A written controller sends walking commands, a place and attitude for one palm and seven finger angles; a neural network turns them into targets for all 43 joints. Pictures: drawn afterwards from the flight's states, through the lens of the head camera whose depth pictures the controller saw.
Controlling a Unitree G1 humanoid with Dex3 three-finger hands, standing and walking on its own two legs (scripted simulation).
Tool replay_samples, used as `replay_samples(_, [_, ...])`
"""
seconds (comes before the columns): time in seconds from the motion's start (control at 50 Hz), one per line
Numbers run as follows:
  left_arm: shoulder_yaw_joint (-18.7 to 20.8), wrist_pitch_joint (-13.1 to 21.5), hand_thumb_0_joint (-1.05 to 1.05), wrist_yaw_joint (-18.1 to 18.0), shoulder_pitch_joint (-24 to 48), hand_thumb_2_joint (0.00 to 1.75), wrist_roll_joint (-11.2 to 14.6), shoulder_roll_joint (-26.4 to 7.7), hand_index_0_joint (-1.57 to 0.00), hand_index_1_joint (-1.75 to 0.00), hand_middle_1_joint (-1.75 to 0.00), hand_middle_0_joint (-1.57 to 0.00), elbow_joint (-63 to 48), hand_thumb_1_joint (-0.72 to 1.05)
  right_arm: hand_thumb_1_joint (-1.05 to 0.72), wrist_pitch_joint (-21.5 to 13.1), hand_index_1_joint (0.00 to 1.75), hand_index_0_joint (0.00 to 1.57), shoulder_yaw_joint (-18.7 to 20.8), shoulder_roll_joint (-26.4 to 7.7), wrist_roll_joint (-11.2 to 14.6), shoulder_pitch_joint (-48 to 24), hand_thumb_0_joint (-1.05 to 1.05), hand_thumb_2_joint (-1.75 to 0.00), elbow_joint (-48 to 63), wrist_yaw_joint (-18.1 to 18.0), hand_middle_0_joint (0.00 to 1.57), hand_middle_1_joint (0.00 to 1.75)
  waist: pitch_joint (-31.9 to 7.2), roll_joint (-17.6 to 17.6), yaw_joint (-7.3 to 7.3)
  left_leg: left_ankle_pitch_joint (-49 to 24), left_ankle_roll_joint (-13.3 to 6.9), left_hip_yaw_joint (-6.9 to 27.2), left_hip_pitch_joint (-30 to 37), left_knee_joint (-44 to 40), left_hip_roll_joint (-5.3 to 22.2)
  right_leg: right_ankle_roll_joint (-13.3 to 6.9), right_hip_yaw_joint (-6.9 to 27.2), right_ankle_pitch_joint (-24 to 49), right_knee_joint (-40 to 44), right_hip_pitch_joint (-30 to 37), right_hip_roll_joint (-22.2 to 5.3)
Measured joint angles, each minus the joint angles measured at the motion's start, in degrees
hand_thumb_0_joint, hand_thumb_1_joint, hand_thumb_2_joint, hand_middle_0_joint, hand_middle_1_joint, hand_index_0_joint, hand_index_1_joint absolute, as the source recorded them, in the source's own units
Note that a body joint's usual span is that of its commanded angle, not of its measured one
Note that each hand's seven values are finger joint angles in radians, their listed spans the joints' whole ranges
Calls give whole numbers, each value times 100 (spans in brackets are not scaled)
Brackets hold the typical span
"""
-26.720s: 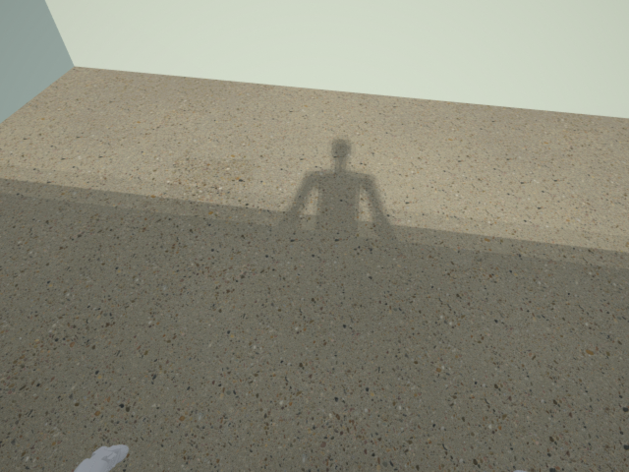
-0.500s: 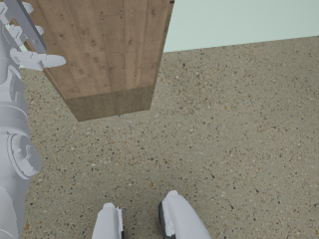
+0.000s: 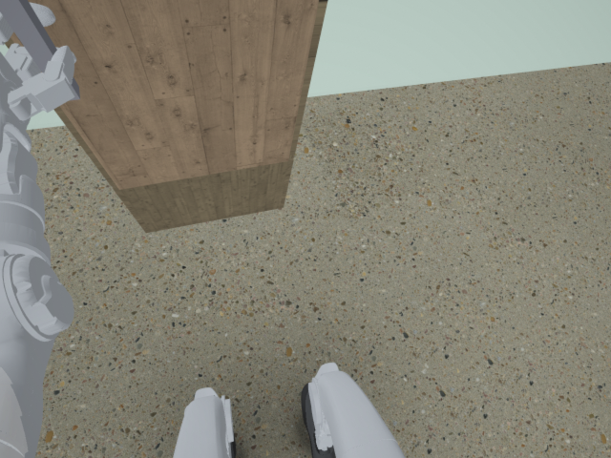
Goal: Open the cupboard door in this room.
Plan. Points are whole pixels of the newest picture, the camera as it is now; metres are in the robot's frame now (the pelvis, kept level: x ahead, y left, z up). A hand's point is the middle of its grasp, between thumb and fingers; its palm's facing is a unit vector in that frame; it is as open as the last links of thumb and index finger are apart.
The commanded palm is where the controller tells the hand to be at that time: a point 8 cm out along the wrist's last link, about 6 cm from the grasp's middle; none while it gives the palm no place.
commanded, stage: close the thumb around the handle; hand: left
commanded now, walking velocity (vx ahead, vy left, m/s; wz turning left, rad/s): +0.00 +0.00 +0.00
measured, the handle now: (38, 31) +0.61 +0.23 +0.08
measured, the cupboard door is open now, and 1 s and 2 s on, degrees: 1 39 45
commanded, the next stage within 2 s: pull the door open along its arc in 0.02 s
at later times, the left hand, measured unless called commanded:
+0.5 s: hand (76, 114) +0.51 +0.19 +0.07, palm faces +0.09 -1.00 -0.02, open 6.4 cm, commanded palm +0.45 +0.23 +0.07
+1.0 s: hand (207, 212) +0.38 +0.06 +0.07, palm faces +0.49 -0.87 -0.02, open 6.5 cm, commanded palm +0.32 +0.08 +0.07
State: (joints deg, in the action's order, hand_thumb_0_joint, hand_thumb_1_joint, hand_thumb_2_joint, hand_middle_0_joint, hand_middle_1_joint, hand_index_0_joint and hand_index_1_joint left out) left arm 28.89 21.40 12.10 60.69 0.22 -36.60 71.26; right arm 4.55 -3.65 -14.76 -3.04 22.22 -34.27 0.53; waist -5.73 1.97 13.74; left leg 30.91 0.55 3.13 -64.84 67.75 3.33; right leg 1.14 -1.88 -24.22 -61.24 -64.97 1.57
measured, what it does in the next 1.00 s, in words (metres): stands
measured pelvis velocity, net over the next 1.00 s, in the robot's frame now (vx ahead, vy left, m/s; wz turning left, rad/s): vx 0.01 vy -0.02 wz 0.06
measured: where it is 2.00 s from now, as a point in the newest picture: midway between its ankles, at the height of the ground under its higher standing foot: (273, 457)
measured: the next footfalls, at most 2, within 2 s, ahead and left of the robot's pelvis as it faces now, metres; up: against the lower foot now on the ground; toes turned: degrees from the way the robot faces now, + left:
none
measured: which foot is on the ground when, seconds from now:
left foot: down 0.00-1.00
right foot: down 0.00-1.00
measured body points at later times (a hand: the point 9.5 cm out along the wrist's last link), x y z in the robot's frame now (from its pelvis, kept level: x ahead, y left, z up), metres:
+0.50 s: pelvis +0.01 +0.00 +0.02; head +0.15 +0.02 +0.45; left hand +0.50 +0.25 +0.07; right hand +0.01 -0.25 -0.09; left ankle -0.01 +0.12 -0.64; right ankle +0.04 -0.14 -0.64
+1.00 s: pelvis +0.01 -0.02 +0.03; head +0.09 -0.02 +0.47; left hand +0.35 +0.11 +0.08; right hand +0.17 -0.23 -0.10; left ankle -0.01 +0.12 -0.64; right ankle +0.04 -0.14 -0.64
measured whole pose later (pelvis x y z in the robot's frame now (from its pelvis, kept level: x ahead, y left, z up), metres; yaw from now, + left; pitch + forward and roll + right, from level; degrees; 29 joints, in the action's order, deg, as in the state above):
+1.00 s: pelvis +0.01 -0.02 +0.03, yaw +3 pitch +18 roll +0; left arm -3.8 18.8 -40.2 16.4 -8.8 9.2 27.9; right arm 0.3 1.1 -9.0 -6.8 11.7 -34.4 4.0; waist -9.3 1.8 1.5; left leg 29.2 2.2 2.7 -48.3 59.4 1.4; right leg -0.5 -1.7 -26.0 -58.3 -50.4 -0.5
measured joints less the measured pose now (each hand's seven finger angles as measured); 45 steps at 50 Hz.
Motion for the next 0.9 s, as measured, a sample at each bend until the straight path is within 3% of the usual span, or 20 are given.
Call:
replay_samples(0.18, [-31, -59, 0, -131, -85, 78, 49, 59, -33, -132, -131, -30, -135, 63, -90, 14, 30, 20, 14, 6, 8, 46, 0, -90, 40, 30, 20, 30, -3, 31, -7, 1, -8, -29, 0, 4, 6, 11, 30, 10, -6, -12, 7])
replay_samples(0.32, [-82, -63, 0, -224, -462, 78, 168, 342, -31, -132, -131, -29, -538, 66, -90, 33, 30, 20, 65, 42, 5, 119, 0, -90, 21, 85, 20, 30, -57, 29, -97, -14, -10, -84, 131, -96, 11, 12, 82, 27, 67, 88, 12])
replay_samples(0.46, [-342, -57, 0, -298, -1505, 77, 463, 941, -30, -132, -131, -28, -1426, 67, -90, 68, 30, 20, 166, 69, 102, 170, 0, -90, 97, 159, 20, 30, -167, 29, -280, -41, -23, -187, 615, -405, 21, 19, 172, 48, 316, 515, 19])
replay_samples(0.58, [-872, -24, 0, -524, -2609, 75, 696, 1712, -30, -132, -131, -28, -2429, 67, -90, -2, 30, 20, 298, 86, 185, 86, 0, -90, 184, 219, 20, 30, -298, 13, -510, -75, -26, -234, 1108, -701, -23, 24, 210, 34, 529, 973, -27])
replay_samples(0.62, [-1076, -30, 1, -923, -2944, 76, 711, 2092, -30, -131, -130, -28, -2816, 66, -90, -67, 30, 20, 361, 93, 162, 15, 0, -90, 210, 243, 20, 30, -341, 26, -604, -79, -21, -229, 1227, -759, -35, 24, 204, 25, 576, 1093, -40])
replay_samples(0.7, [-1506, 35, 1, -2167, -3444, 77, 604, 2968, -31, -127, -130, -28, -3471, 66, -90, -217, 30, 20, 437, 131, 78, -242, 0, -90, 208, 340, 20, 30, -370, 14, -765, -86, -7, -216, 1389, -807, -86, 21, 190, -17, 563, 1245, -93])
replay_samples(0.84, [-2324, 15, 1, -4249, -3899, 79, -153, 4102, -31, -127, -127, -27, -4022, 67, -91, -392, 30, 20, 490, 308, -191, -724, 0, -90, 168, 415, 20, 30, -366, 14, -1008, -112, 46, -141, 1504, -789, -176, -35, 119, -110, 407, 1342, -184])
replay_samples(0.9, [-2663, -83, 1, -4873, -4045, 80, -547, 4408, -30, -128, -127, -28, -4124, 67, -91, -409, 30, 20, 490, 408, -302, -884, 0, -90, 102, 427, 20, 30, -379, 8, -1111, -131, 84, -103, 1516, -779, -197, -79, 83, -142, 332, 1342, -207])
